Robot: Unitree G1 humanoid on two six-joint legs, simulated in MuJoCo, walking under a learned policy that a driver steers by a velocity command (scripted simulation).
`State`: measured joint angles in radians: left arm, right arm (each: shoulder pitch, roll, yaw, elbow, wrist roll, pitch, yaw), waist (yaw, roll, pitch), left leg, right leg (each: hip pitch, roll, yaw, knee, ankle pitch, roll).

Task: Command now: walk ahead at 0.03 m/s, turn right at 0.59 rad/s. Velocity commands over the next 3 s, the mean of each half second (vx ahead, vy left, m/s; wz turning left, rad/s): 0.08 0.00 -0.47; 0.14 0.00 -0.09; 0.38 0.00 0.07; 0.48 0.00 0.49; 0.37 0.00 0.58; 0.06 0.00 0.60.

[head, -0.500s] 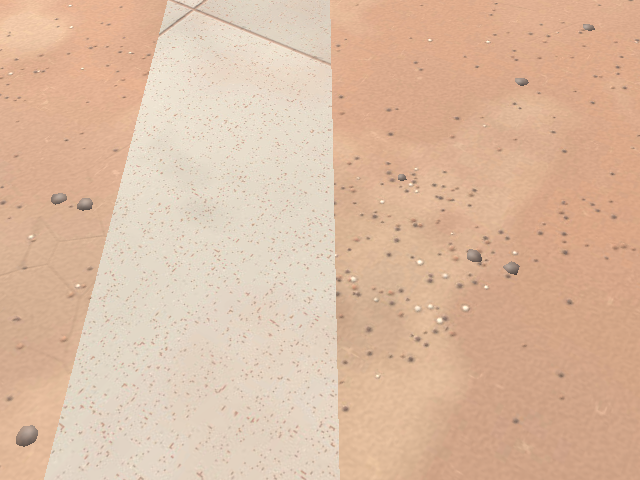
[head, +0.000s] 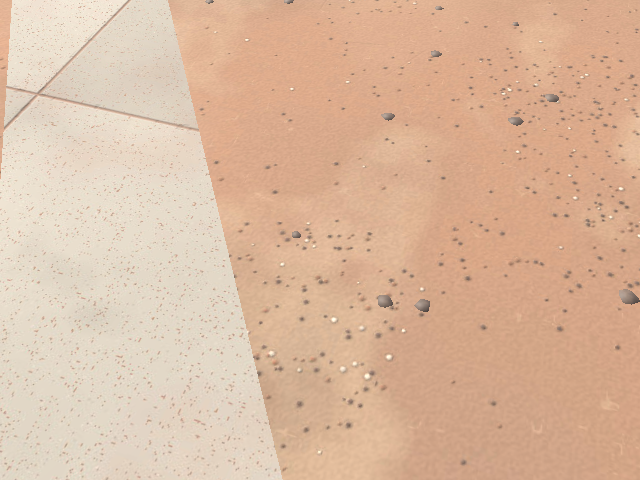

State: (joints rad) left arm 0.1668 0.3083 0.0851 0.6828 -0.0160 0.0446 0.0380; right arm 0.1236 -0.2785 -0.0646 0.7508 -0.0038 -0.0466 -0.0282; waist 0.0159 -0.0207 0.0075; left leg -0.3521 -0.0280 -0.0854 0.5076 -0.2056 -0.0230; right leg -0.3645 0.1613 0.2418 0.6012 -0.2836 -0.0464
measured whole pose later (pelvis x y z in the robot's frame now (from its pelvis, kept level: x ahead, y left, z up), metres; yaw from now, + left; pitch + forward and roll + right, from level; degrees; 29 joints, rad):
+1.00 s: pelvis +0.12 -0.05 +0.01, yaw -15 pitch +1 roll +0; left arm 0.26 0.28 0.05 0.78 -0.01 0.02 0.02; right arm 0.13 -0.24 -0.04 0.77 0.00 -0.03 0.01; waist 0.01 -0.02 0.01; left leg -0.35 0.00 0.04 0.46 -0.14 0.04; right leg -0.33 0.00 0.03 0.93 -0.58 0.04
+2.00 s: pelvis +0.54 -0.11 +0.01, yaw +6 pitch +2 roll +1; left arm 0.10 0.29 0.05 0.67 0.02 -0.11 0.01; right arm 0.30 -0.28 -0.07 0.75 0.02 -0.05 0.01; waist -0.06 -0.03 0.03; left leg -0.16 -0.13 -0.10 0.34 -0.20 0.09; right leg -0.69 -0.11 0.10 0.76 -0.04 0.07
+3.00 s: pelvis +0.85 -0.08 +0.00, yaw +41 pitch +2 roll +0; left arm 0.11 0.29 0.06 0.71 0.00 -0.01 0.00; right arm 0.16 -0.32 -0.09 0.59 0.01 0.06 -0.02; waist -0.02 0.01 0.04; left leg -0.41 -0.12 -0.18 0.52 -0.14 0.03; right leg -0.38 0.02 0.08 0.64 -0.32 0.05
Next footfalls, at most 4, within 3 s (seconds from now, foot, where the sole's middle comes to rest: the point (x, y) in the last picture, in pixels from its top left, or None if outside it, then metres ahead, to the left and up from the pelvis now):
0.40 right None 0.00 -0.14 -0.77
0.82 left None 0.25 0.03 -0.77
1.20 right None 0.16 -0.20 -0.77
1.68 left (352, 441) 0.55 -0.03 -0.77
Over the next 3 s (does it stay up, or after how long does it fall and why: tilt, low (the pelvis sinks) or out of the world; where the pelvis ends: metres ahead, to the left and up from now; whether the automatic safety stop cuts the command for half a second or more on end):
stays up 0.85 -0.08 0.00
